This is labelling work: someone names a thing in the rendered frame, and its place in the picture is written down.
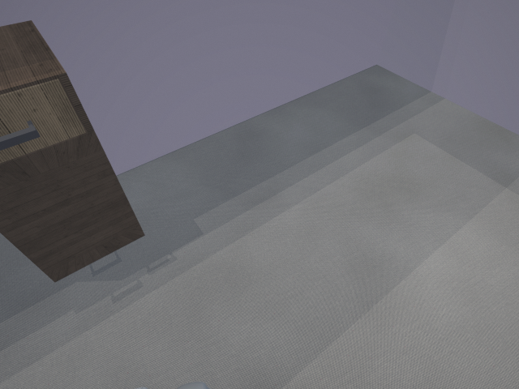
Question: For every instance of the drawer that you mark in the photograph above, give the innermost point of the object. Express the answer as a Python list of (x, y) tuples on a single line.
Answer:
[(49, 109)]

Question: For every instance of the handle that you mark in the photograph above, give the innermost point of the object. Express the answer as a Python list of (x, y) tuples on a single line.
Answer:
[(19, 137)]

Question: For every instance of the cabinet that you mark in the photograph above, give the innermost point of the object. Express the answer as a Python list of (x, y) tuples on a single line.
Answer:
[(62, 206)]

